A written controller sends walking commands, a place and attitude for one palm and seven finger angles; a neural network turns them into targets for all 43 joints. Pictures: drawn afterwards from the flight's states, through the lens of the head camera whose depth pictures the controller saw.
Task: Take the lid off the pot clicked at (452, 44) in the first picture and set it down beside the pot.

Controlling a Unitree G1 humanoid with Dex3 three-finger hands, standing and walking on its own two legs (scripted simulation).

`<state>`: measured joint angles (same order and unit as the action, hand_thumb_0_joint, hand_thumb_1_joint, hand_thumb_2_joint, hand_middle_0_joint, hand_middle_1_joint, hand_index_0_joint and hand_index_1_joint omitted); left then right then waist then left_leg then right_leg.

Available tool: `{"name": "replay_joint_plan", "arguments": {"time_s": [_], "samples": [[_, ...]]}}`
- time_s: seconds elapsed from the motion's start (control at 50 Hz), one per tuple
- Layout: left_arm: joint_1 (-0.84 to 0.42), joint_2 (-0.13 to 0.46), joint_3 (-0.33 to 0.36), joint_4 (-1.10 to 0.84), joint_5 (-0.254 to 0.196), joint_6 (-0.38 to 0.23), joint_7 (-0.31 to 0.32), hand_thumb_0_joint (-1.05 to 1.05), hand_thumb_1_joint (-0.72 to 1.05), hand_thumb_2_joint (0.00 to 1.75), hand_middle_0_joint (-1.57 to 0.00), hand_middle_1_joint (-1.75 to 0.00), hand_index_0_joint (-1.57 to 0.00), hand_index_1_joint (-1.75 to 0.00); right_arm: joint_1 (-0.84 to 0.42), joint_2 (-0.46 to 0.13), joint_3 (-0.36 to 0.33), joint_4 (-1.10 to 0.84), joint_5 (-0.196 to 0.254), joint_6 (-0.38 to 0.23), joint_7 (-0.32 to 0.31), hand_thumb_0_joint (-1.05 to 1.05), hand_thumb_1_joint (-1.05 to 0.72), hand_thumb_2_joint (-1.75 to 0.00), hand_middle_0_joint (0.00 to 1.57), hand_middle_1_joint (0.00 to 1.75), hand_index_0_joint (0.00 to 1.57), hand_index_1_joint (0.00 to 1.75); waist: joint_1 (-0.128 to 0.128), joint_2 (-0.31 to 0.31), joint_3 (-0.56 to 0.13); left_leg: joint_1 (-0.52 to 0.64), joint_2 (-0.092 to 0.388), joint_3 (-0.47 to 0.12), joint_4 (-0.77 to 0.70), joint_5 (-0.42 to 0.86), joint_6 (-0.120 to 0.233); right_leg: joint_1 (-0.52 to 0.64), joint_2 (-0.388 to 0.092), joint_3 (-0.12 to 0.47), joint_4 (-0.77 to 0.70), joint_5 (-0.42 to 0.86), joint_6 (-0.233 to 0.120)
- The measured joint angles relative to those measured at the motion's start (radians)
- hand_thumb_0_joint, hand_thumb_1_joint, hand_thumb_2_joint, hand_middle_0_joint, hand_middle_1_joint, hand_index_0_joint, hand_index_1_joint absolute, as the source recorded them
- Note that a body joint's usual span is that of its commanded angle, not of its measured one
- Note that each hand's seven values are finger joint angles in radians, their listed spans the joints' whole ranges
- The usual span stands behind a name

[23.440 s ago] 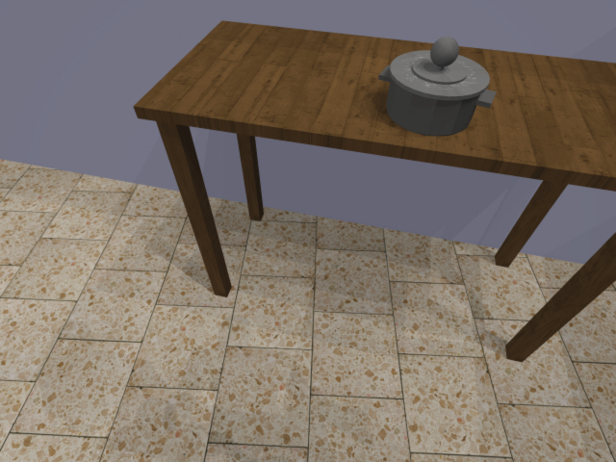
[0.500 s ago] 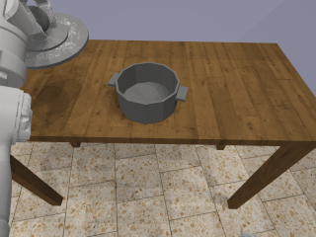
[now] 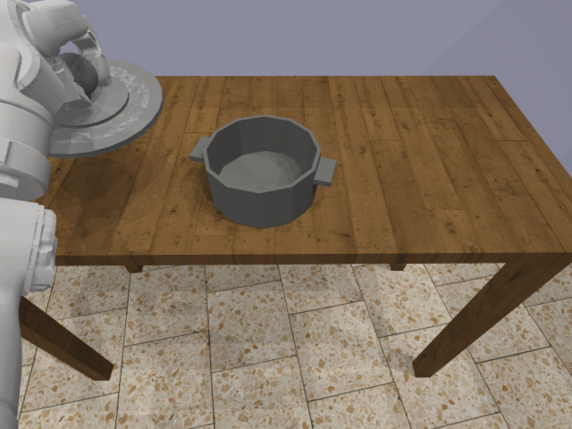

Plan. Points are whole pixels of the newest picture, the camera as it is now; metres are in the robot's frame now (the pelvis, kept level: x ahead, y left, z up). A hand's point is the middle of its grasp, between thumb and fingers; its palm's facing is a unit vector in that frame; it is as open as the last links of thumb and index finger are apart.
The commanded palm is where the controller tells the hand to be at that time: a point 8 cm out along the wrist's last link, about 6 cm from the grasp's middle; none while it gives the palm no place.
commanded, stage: lower the lid onto the table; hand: left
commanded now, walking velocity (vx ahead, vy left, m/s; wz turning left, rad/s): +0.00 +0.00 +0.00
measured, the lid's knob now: (74, 75) +0.50 +0.25 +0.25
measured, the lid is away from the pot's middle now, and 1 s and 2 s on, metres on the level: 0.23 0.23 0.23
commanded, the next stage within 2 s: none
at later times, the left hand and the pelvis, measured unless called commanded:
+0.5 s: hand (73, 103) +0.47 +0.25 +0.23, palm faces -0.32 -0.14 -0.94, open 7.7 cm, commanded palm +0.47 +0.25 +0.29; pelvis -0.01 +0.01 +0.00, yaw +1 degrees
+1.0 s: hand (85, 126) +0.47 +0.25 +0.19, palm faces -0.36 -0.12 -0.92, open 7.7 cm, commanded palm +0.47 +0.25 +0.25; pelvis +0.00 +0.01 +0.00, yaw +1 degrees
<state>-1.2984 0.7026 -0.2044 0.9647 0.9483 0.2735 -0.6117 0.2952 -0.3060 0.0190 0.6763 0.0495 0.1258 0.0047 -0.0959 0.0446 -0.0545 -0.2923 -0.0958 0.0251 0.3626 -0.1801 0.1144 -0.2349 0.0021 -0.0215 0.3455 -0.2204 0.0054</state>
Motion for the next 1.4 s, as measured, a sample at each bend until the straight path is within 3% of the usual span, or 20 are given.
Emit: {"name": "replay_joint_plan", "arguments": {"time_s": [0.12, 0.36, 0.48, 0.68, 0.74, 0.92, 1.16, 1.4], "samples": [[0.002, 0.008, 0.011, 0.015, 0.002, -0.015, 0.002, -0.01, 0.24, 0.76, -0.69, -0.99, -0.62, -0.97, -0.028, 0.011, 0.009, -0.018, 0.002, 0.004, -0.007, 0.01, -0.91, -0.9, 0.2, 0.3, 0.2, 0.3, 0.005, -0.011, 0.008, -0.011, 0.001, -0.003, 0.011, 0.003, 0.001, -0.008, 0.001, -0.004, 0.007, 0.004, -0.001], [-0.047, -0.035, -0.096, 0.058, -0.01, -0.04, 0.015, -0.01, 0.24, 0.76, -0.69, -1.0, -0.62, -0.97, -0.019, 0.005, 0.003, 0.031, 0.006, -0.01, -0.014, 0.01, -0.91, -0.9, 0.2, 0.3, 0.2, 0.3, 0.019, -0.025, 0.015, -0.036, -0.015, -0.031, 0.014, 0.019, 0.005, -0.024, -0.012, -0.034, 0.011, 0.007, -0.007], [-0.066, -0.058, -0.057, 0.119, -0.006, -0.074, 0.029, -0.01, 0.24, 0.76, -0.69, -1.0, -0.61, -0.97, -0.014, 0.009, 0.0, 0.052, -0.004, -0.011, -0.014, 0.01, -0.91, -0.9, 0.2, 0.3, 0.2, 0.3, 0.002, -0.021, 0.005, -0.045, -0.017, -0.022, 0.011, 0.019, 0.011, -0.036, -0.015, -0.024, 0.01, 0.009, 0.001], [-0.021, -0.04, -0.001, 0.143, 0.015, -0.115, 0.054, -0.01, 0.25, 0.76, -0.69, -1.0, -0.61, -0.97, 0.042, 0.009, -0.011, 0.032, -0.012, 0.007, -0.006, 0.01, -0.91, -0.9, 0.2, 0.3, 0.2, 0.3, -0.026, -0.018, -0.008, -0.052, -0.011, 0.003, 0.02, 0.001, 0.016, -0.05, -0.01, 0.003, 0.019, 0.002, 0.002], [0.009, -0.027, 0.02, 0.134, 0.009, -0.123, 0.056, -0.01, 0.25, 0.76, -0.69, -1.0, -0.61, -0.97, 0.055, 0.005, -0.011, 0.027, -0.01, 0.014, -0.006, 0.01, -0.91, -0.9, 0.2, 0.3, 0.2, 0.3, -0.027, -0.014, -0.007, -0.051, -0.009, 0.01, 0.026, -0.006, 0.018, -0.05, -0.009, 0.011, 0.021, 0.0, 0.009], [0.064, -0.032, -0.002, 0.063, -0.004, -0.133, 0.051, -0.01, 0.25, 0.76, -0.69, -1.0, -0.61, -0.97, 0.062, 0.009, -0.022, 0.017, -0.008, 0.018, -0.004, 0.01, -0.91, -0.9, 0.2, 0.3, 0.2, 0.3, -0.017, -0.017, -0.002, -0.054, -0.01, -0.003, 0.037, -0.01, 0.017, -0.043, -0.008, -0.002, 0.02, -0.003, 0.001], [0.062, -0.056, -0.024, 0.122, -0.009, -0.143, 0.058, -0.01, 0.25, 0.76, -0.69, -1.0, -0.61, -0.97, 0.006, 0.014, -0.015, 0.002, -0.003, 0.028, -0.01, 0.01, -0.91, -0.9, 0.2, 0.3, 0.2, 0.3, -0.01, -0.026, -0.001, -0.069, -0.008, -0.01, 0.058, -0.014, 0.014, -0.053, -0.006, -0.009, 0.034, -0.006, 0.006], [0.072, -0.059, -0.036, 0.131, -0.006, -0.186, 0.074, -0.01, 0.25, 0.76, -0.69, -1.0, -0.61, -0.97, 0.034, 0.01, -0.025, 0.019, -0.007, 0.039, -0.009, 0.01, -0.91, -0.9, 0.2, 0.3, 0.2, 0.3, -0.01, -0.022, -0.008, -0.091, -0.006, -0.014, 0.075, -0.02, 0.011, -0.073, -0.003, -0.013, 0.047, -0.011, -0.001]]}}
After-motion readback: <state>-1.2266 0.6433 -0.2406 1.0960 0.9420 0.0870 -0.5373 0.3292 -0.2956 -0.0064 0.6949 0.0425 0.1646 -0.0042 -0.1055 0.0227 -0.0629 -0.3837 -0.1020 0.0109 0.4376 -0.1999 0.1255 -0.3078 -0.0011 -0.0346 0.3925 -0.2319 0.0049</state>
